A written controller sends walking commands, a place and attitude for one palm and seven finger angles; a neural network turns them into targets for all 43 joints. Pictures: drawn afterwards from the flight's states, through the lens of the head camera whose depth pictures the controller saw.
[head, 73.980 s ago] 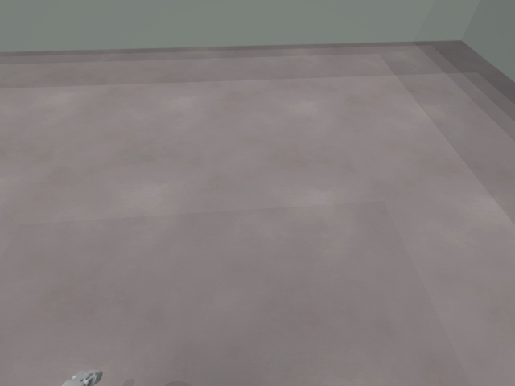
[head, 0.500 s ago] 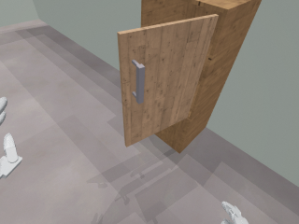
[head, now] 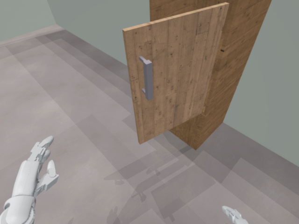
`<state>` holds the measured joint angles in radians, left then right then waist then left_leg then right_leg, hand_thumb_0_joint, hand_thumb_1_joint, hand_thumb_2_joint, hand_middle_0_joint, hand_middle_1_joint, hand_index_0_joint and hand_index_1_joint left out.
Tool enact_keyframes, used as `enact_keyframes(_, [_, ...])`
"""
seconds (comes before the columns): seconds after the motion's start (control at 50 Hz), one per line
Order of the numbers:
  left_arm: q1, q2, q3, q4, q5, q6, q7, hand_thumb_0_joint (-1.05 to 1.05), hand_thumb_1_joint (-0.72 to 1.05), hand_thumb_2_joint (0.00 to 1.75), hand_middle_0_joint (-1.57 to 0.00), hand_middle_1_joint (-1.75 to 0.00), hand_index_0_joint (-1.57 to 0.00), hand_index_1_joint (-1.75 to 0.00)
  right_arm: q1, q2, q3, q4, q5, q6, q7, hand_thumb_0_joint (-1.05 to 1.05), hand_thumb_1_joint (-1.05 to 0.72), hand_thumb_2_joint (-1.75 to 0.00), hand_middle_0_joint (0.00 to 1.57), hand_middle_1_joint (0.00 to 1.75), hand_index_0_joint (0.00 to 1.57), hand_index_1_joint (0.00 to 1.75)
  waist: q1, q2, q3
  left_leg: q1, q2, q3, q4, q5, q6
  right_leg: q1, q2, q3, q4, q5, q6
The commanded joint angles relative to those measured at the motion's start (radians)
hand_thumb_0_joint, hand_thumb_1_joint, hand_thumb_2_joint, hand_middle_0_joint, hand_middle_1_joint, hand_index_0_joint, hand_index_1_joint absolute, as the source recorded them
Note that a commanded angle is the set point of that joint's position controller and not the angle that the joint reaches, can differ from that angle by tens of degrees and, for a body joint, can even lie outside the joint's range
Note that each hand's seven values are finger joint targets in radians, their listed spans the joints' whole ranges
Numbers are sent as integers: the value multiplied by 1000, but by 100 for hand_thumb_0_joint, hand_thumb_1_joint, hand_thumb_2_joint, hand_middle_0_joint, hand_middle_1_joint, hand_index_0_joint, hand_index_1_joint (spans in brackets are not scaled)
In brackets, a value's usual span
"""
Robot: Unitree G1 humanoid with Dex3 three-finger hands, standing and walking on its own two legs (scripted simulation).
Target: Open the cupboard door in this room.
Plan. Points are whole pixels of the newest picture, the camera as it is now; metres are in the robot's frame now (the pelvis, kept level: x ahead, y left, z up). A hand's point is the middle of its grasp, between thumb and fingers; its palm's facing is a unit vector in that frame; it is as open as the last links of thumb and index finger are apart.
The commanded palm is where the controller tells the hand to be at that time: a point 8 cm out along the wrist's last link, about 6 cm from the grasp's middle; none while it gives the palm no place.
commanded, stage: let the arm hang, fingers relaxed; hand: left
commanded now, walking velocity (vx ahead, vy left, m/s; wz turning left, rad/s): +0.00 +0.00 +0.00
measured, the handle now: (145, 78) +0.57 +0.05 +0.09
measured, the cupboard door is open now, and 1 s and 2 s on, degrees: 76 76 76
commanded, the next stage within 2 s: look to check the result in 1.00 s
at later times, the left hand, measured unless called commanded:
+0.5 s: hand out of the picture -0.06 +0.21 -0.16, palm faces +0.05 -0.97 -0.24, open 7.3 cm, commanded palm none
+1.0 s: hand out of the picture -0.02 +0.18 -0.16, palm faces +0.06 -0.98 -0.17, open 7.4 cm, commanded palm none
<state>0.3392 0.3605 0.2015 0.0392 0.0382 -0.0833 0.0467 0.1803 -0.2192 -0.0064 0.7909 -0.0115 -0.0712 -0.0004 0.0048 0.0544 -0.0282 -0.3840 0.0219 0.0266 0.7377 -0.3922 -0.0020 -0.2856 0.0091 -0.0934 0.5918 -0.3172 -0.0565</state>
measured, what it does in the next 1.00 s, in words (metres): stands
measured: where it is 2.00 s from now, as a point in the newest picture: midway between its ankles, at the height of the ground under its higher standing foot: outside the picture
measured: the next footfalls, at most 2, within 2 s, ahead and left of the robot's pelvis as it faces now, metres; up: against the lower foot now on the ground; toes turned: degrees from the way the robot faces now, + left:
none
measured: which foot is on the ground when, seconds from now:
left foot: down 0.00-1.00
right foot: down 0.00-1.00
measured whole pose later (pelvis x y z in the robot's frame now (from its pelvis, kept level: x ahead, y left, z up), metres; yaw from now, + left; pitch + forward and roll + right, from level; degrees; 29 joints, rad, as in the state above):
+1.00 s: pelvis +0.00 +0.03 +0.01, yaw +1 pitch -2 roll +0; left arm 0.30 0.11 0.01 1.16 0.01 -0.01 0.04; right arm 0.31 -0.11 0.01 1.16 -0.02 0.00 -0.04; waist -0.01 0.01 0.03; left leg -0.19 -0.01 0.05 0.42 -0.21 0.03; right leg -0.17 -0.03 -0.09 0.43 -0.24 -0.01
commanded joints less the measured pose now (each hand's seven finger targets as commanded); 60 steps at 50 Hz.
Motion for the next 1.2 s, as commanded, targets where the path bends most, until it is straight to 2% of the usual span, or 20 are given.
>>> enact_keyframes(0.0, [-4,-4,-90,369,11,78,-30,0,90,90,-20,-30,-20,-30,-15,-80,-51,-74,-15,63,2,0,-90,-90,20,30,20,30,-1,-339,39,-106,-24,21,100,-127,3,130,-269,212,-139,653,-138])
enact_keyframes(0.04, [-31,6,-107,495,3,83,-23,0,90,90,-20,-30,-20,-30,2,-59,-44,-39,-18,82,-3,0,-90,-90,20,30,20,30,-8,-275,13,-20,-26,32,-16,-66,-2,174,-243,182,-129,711,-115])
enact_keyframes(0.06, [-50,7,-115,555,-3,83,-22,0,90,90,-20,-30,-20,-30,27,-53,-39,-10,-17,85,-5,0,-90,-90,20,30,20,30,-21,-236,-2,48,-22,27,-102,5,-2,167,-229,166,-127,659,-90])
enact_keyframes(0.08, [-71,-1,-125,611,-13,81,-23,0,90,90,-20,-30,-20,-30,55,-55,-33,25,-17,82,-8,0,-90,-90,20,30,20,30,-35,-175,-20,145,-6,6,-206,158,4,129,-210,157,-117,561,-54])
enact_keyframes(0.1, [-84,-19,-137,661,-20,83,-25,0,90,90,-20,-30,-20,-30,58,-81,-31,47,-18,75,-11,0,-90,-90,20,30,20,30,-32,-56,-21,223,62,-85,-275,386,25,60,-159,125,-87,391,-2])
enact_keyframes(0.12, [-64,-60,-149,707,-22,87,-25,0,90,90,-20,-30,-20,-30,36,-112,-22,67,-28,66,-16,0,-90,-90,20,30,20,30,0,66,-20,183,144,-161,-289,498,64,74,-112,101,-102,225,34])
enact_keyframes(0.14, [-58,-67,-155,764,-19,93,-21,0,90,90,-20,-30,-20,-30,11,-107,-16,92,-25,70,-18,0,-90,-90,20,30,20,30,5,124,7,116,143,-167,-326,380,76,114,-89,87,-150,70,38])
enact_keyframes(0.16, [-66,-62,-153,819,-23,94,-25,0,90,90,-20,-30,-20,-30,-2,-96,-9,115,-19,70,-23,0,-90,-90,20,30,20,30,4,196,44,76,122,-164,-361,300,66,132,-90,86,-166,63,34])
enact_keyframes(0.18, [-43,-97,-138,844,-23,95,-25,0,90,90,-20,-30,-20,-30,1,-73,-12,124,-25,72,-28,0,-90,-90,20,30,20,30,10,272,52,42,115,-158,-411,164,58,158,-86,74,-183,38,28])
enact_keyframes(0.2, [-33,-81,-144,882,-23,92,-27,0,90,90,-20,-30,-20,-30,3,-67,-9,141,-21,76,-31,0,-90,-90,20,30,20,30,21,251,61,40,102,-149,-411,149,52,179,-91,79,-204,81,23])
enact_keyframes(0.24, [-30,-83,-157,944,-27,81,-31,0,90,90,-20,-30,-20,-30,48,-53,-8,176,-16,74,-33,0,-90,-90,20,30,20,30,6,156,18,102,83,-115,-385,202,38,190,-110,93,-236,148,13])
enact_keyframes(0.28, [-27,-88,-166,988,-29,73,-30,0,90,90,-20,-30,-20,-30,92,-52,-8,210,-10,70,-35,0,-90,-90,20,30,20,30,-7,54,-9,160,83,-102,-374,259,35,181,-123,96,-252,179,11])
enact_keyframes(0.32, [-27,-91,-173,1021,-29,69,-28,0,90,90,-20,-30,-20,-30,121,-51,-9,240,-5,68,-36,0,-90,-90,20,30,20,30,-12,-30,10,186,87,-100,-377,303,37,165,-127,88,-257,198,15])
enact_keyframes(0.44, [16,-115,-184,1093,-30,72,-20,0,90,90,-20,-30,-20,-30,142,-28,-2,305,-4,69,-39,0,-90,-90,20,30,20,30,-9,-85,89,193,80,-86,-400,280,40,112,-128,85,-271,143,22])
enact_keyframes(0.6, [43,-135,-180,1115,-29,74,-12,0,90,90,-20,-30,-20,-30,163,3,2,341,-6,70,-37,0,-90,-90,20,30,20,30,-5,-76,130,161,66,-79,-415,211,41,85,-129,85,-266,70,25])
enact_keyframes(0.68, [44,-148,-176,1115,-28,74,-10,0,90,90,-20,-30,-20,-30,171,15,3,348,-9,66,-38,0,-90,-90,20,30,20,30,-7,-31,126,149,65,-85,-424,210,40,90,-126,90,-250,92,25])
enact_keyframes(0.78, [43,-161,-170,1111,-27,74,-8,0,90,90,-20,-30,-20,-30,182,24,0,346,-12,64,-40,0,-90,-90,20,30,20,30,-7,-18,140,127,65,-87,-432,183,39,89,-121,89,-243,92,26])
enact_keyframes(0.86, [46,-164,-169,1107,-27,72,-8,0,90,90,-20,-30,-20,-30,191,26,-1,342,-11,65,-40,0,-90,-90,20,30,20,30,-9,-39,143,131,64,-90,-428,179,40,81,-121,94,-249,86,26])
enact_keyframes(0.94, [51,-166,-168,1103,-27,68,-7,0,90,90,-20,-30,-20,-30,196,29,-3,340,-10,63,-39,0,-90,-90,20,30,20,30,-10,-49,119,154,63,-80,-410,225,39,89,-125,93,-251,111,25])
enact_keyframes(1.18, [59,-161,-172,1104,-28,65,-6,0,90,90,-20,-30,-20,-30,188,27,-3,346,-9,69,-37,0,-90,-90,20,30,20,30,-13,-63,127,173,59,-70,-397,227,35,66,-131,103,-269,85,22])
